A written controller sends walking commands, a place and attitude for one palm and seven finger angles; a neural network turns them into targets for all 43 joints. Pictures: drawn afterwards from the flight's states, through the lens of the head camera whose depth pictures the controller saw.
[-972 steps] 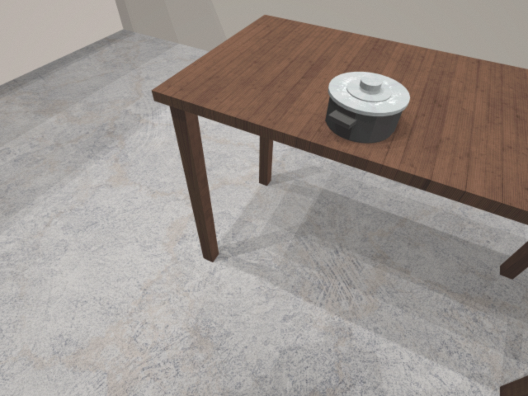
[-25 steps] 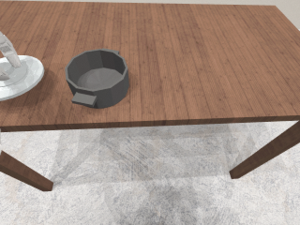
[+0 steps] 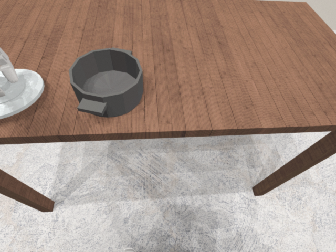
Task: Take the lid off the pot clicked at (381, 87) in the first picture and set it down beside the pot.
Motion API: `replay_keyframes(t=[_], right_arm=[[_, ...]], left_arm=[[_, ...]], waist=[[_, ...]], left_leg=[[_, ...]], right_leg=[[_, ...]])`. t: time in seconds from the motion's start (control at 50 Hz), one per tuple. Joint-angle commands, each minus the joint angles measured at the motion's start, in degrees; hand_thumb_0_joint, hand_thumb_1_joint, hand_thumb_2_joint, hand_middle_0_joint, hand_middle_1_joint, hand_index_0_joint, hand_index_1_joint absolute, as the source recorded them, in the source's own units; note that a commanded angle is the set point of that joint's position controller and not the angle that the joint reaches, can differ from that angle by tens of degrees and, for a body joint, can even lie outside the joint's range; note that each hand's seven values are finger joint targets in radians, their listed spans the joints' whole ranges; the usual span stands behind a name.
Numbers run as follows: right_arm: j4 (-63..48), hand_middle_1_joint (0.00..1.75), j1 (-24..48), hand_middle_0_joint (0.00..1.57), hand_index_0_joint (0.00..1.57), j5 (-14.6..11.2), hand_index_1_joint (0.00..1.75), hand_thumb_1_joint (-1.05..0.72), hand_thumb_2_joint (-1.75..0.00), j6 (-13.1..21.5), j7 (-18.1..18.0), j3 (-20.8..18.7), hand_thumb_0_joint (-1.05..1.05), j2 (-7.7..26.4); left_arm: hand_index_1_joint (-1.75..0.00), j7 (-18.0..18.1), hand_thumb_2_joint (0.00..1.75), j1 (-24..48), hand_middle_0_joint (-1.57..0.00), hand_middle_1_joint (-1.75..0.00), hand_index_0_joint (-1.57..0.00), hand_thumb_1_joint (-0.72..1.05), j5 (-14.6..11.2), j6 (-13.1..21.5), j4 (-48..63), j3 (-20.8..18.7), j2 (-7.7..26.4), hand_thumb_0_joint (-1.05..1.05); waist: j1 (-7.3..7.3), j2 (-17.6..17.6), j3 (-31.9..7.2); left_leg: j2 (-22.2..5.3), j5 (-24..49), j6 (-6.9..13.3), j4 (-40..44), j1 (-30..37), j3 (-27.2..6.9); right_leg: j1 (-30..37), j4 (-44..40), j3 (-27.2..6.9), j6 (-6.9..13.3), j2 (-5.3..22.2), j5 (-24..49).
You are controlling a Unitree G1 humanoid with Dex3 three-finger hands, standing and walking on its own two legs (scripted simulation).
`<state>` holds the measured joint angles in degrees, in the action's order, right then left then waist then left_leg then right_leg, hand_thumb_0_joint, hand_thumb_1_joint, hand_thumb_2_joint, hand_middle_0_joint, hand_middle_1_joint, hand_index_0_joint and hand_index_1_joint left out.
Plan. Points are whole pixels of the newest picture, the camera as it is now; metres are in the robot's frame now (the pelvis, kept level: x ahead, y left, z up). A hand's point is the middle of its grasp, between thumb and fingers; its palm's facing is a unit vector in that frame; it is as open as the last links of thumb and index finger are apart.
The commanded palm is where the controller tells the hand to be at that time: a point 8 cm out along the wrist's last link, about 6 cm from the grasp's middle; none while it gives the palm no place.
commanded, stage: lower the lid onto the table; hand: left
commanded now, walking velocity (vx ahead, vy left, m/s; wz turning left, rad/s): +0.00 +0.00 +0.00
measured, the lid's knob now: out of the picture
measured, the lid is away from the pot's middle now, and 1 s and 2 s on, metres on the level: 0.24 0.24 0.24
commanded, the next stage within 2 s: open the fingers wide in 0.10 s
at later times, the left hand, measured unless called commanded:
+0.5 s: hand out of the picture +0.44 +0.35 +0.13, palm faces -0.39 -0.11 -0.91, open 7.1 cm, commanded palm +0.47 +0.34 +0.20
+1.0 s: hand out of the picture +0.45 +0.35 +0.14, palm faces -0.38 -0.10 -0.92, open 9.4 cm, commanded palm +0.48 +0.34 +0.20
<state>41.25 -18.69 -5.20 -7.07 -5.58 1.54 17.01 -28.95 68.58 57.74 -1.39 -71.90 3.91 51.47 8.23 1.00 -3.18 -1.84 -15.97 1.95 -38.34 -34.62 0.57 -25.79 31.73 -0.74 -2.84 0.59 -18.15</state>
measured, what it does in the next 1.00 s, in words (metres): stands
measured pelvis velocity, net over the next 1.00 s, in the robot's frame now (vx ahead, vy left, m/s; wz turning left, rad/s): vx -0.02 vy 0.02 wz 0.00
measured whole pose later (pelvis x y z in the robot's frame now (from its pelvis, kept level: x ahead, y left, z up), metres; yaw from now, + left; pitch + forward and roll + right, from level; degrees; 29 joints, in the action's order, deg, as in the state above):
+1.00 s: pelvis -0.02 +0.02 -0.01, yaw +0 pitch +13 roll -4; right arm 39.5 -18.1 -5.5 -11.3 -5.3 1.2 16.0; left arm -25.9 65.0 57.3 5.8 -63.7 4.3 50.3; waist 7.0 1.1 -3.7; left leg -1.2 -16.7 3.2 -42.8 -39.0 0.7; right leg -30.0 36.3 -1.0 -2.1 1.0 -19.2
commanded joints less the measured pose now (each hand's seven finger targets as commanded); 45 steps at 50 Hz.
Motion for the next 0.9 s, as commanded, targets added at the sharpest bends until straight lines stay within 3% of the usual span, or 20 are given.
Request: replay_keyframes(t=[0.0,0.08,0.14,0.16,0.18,0.2,0.24,0.3,0.34,0.36,0.4,0.46,0.52,0.56,0.62,0.66,0.76,0.78,0.82,0.88], right_arm=[[-3.1,0.30,-5.4,0.20,0.20,0.0,0.30,-0.90,-0.90,0.9,-0.8,-3.7,0.00,10.9],[-2.9,0.30,-5.7,0.20,0.20,0.1,0.30,-0.90,-0.90,0.6,-0.7,-3.6,0.00,11.1],[-2.8,0.30,-5.3,0.20,0.20,-0.1,0.30,-0.90,-0.90,0.6,-0.7,-3.3,0.00,11.2],[-2.6,0.30,-5.9,0.20,0.20,0.4,0.30,-0.90,-0.90,0.3,-0.6,-3.7,0.00,11.4],[-5.2,0.30,-5.2,0.20,0.20,0.1,0.30,-0.90,-0.90,-0.2,0.1,-3.9,0.00,10.6],[-6.1,0.30,-4.5,0.20,0.20,0.5,0.30,-0.90,-0.90,-1.1,0.0,-4.2,0.00,10.4],[-6.0,0.30,-3.5,0.20,0.20,0.1,0.30,-0.90,-0.90,-2.0,-0.2,-4.1,0.00,9.9],[-6.2,0.30,-3.1,0.20,0.20,0.1,0.30,-0.90,-0.90,-3.1,-0.5,-4.5,0.00,10.4],[-6.1,0.30,-2.6,0.20,0.20,-0.2,0.30,-0.90,-0.90,-3.0,-0.7,-4.0,0.00,10.3],[-6.0,0.30,-2.9,0.20,0.20,0.0,0.30,-0.90,-0.90,-3.3,-0.7,-4.3,0.00,10.3],[-5.9,0.30,-2.7,0.20,0.20,-0.1,0.30,-0.90,-0.90,-3.5,-0.7,-4.2,0.00,10.1],[-6.1,0.30,-2.4,0.20,0.20,0.1,0.30,-0.90,-0.90,-3.4,-0.5,-4.1,0.00,10.0],[-6.2,0.30,-2.2,0.20,0.20,-0.2,0.30,-0.90,-0.90,-3.7,-0.6,-4.0,0.00,10.2],[-6.0,0.30,-1.7,0.20,0.20,-0.1,0.30,-0.90,-0.90,-3.6,-0.7,-3.9,0.00,10.1],[-5.8,0.30,-2.1,0.20,0.20,-0.4,0.30,-0.90,-0.90,-3.7,-0.8,-3.7,0.00,10.3],[-5.7,0.30,-1.7,0.20,0.20,-0.2,0.30,-0.90,-0.90,-3.6,-0.7,-3.8,0.00,10.2],[-5.6,0.30,-2.4,0.20,0.20,-0.2,0.30,-0.90,-0.90,-3.4,-0.8,-3.8,0.00,10.4],[-5.1,0.30,-2.7,0.20,0.20,-0.3,0.30,-0.90,-0.90,-3.3,-0.8,-3.8,0.00,10.2],[-5.1,0.30,-3.2,0.20,0.20,-0.1,0.30,-0.90,-0.90,-3.4,-0.7,-3.9,0.00,10.6],[-5.4,0.30,-3.6,0.20,0.20,-0.2,0.30,-0.90,-0.90,-3.3,-0.8,-3.8,0.00,10.2]], left_arm=[[-1.04,3.0,0.84,31.5,-0.86,-1.04,-0.88,0.78,0.1,0.3,14.5,-1.9,15.8,0.00],[-1.04,3.2,0.84,29.1,-0.86,-1.04,-0.88,0.78,0.1,0.5,12.0,-3.0,16.8,0.00],[-1.04,2.8,0.84,29.4,-0.86,-1.04,-0.88,0.78,-0.9,0.6,11.7,1.5,11.0,0.00],[-1.04,3.5,0.84,30.7,-0.86,-1.04,-0.88,0.78,0.0,0.6,12.6,-2.0,15.4,0.00],[-1.04,4.1,0.84,20.8,-0.86,-1.04,-0.88,0.78,0.3,1.2,13.0,-7.3,18.6,0.00],[-1.04,4.9,0.84,20.9,-0.85,-1.04,-0.86,0.76,1.1,4.4,23.5,-8.7,19.7,0.00],[-1.03,4.9,0.82,19.1,-0.82,-1.03,-0.83,0.72,-0.2,6.0,22.5,-4.9,13.9,0.00],[-1.02,5.6,0.81,22.5,-0.78,-1.02,-0.79,0.66,-0.4,6.8,24.2,-8.9,19.6,0.00],[-1.01,5.3,0.80,21.8,-0.76,-1.01,-0.77,0.62,-1.1,7.3,24.5,-7.3,17.8,0.00],[-1.00,5.7,0.80,22.3,-0.75,-1.00,-0.76,0.60,-0.4,7.4,24.1,-9.7,20.9,0.00],[-0.99,5.3,0.79,22.1,-0.72,-0.99,-0.73,0.56,-0.6,7.4,22.9,-7.1,17.8,0.00],[-0.96,5.5,0.79,22.6,-0.69,-0.96,-0.70,0.49,-0.6,8.1,24.8,-8.4,19.3,0.00],[-0.94,5.0,0.79,21.3,-0.66,-0.94,-0.66,0.43,-1.1,8.0,21.8,-8.5,19.4,0.00],[-0.92,5.2,0.79,23.7,-0.64,-0.92,-0.64,0.38,-0.9,8.0,24.1,-6.7,18.1,0.00],[-0.89,5.3,0.79,21.1,-0.61,-0.89,-0.61,0.31,-0.5,7.5,19.5,-5.8,16.9,0.00],[-0.87,5.2,0.80,24.1,-0.59,-0.87,-0.59,0.27,-0.7,7.4,22.4,-4.0,15.1,0.00],[-0.81,4.9,0.81,24.3,-0.54,-0.81,-0.54,0.15,-1.1,7.0,20.7,-3.2,13.8,0.00],[-0.80,4.7,0.82,23.9,-0.53,-0.80,-0.54,0.13,-1.4,6.6,18.7,-0.7,10.8,0.00],[-0.78,5.0,0.82,24.4,-0.52,-0.78,-0.52,0.08,-0.9,6.6,19.5,-4.1,15.3,0.00],[-0.74,5.2,0.83,23.4,-0.49,-0.74,-0.49,0.01,-0.3,7.0,19.2,-4.6,15.6,0.00]], waist=[[0.44,12.5,-25.8],[0.30,10.2,-24.6],[0.55,10.0,-22.0],[0.24,10.2,-24.7],[-2.82,10.8,-26.6],[-2.97,10.7,-29.6],[-1.81,9.4,-26.1],[-1.63,9.8,-25.9],[-1.83,10.7,-25.5],[-1.94,10.7,-26.3],[-1.34,10.0,-24.5],[-1.89,11.8,-26.8],[-1.52,7.3,-24.0],[-1.48,11.2,-24.8],[-1.16,7.6,-21.0],[-1.17,10.8,-23.3],[-0.82,8.3,-24.0],[-0.13,7.9,-21.4],[-0.86,7.2,-22.9],[-1.24,9.1,-24.9]], left_leg=[[2.0,24.9,2.2,0.7,29.5,-0.2],[2.3,21.4,2.2,0.5,26.5,0.1],[1.9,19.7,2.0,1.4,26.5,-0.6],[1.9,19.4,2.0,0.8,27.1,-0.7],[2.8,23.7,1.7,0.4,26.5,-1.3],[1.9,27.5,1.5,0.0,27.8,-1.1],[1.4,28.4,1.8,-0.3,28.1,-0.9],[2.1,19.5,2.0,0.6,26.2,-0.9],[1.9,20.5,2.0,0.6,27.4,-0.6],[2.1,19.7,1.8,0.3,26.9,-1.0],[2.2,17.8,1.8,0.5,25.8,-1.0],[2.0,20.0,1.6,-0.1,28.0,-1.3],[2.6,14.8,2.0,0.4,23.4,-0.7],[2.2,15.7,1.7,0.4,25.3,-0.8],[2.6,11.3,1.7,0.8,21.9,-0.8],[2.1,13.3,1.5,0.7,25.1,-1.1],[2.4,12.0,1.6,0.6,24.7,-1.4],[2.5,10.6,1.7,0.7,23.9,-1.4],[2.5,9.3,1.8,1.0,23.0,-1.3],[2.6,15.6,1.6,-0.2,24.5,-1.6]], right_leg=[[-5.6,-2.2,4.6,3.9,-4.9,15.9],[-5.5,-1.6,4.6,4.0,-4.9,14.7],[-8.1,-1.4,5.3,4.4,-4.9,11.8],[-7.3,-1.2,4.8,4.1,-5.0,12.1],[-4.6,0.2,5.2,4.8,-5.0,13.6],[-4.7,0.2,4.9,4.7,-4.9,15.0],[-6.9,-0.1,5.2,4.4,-5.0,13.7],[-6.6,-0.9,4.6,4.5,-4.8,10.9],[-7.1,-0.6,5.1,4.6,-4.8,10.5],[-7.1,-0.5,4.6,4.5,-4.8,10.1],[-8.1,-0.8,4.9,4.6,-4.8,9.7],[-8.2,-0.2,4.8,4.7,-4.9,9.8],[-6.5,-0.6,4.8,4.6,-4.7,10.0],[-8.0,-0.3,4.7,4.6,-4.7,9.1],[-8.6,-0.6,4.8,4.9,-4.7,7.5],[-9.8,-0.3,4.7,4.9,-4.7,6.9],[-9.8,-0.1,4.7,4.8,-4.7,6.7],[-11.1,-0.4,4.9,4.8,-4.7,6.2],[-9.4,-0.3,4.7,4.9,-4.7,6.4],[-9.4,0.6,4.8,5.0,-4.9,8.9]])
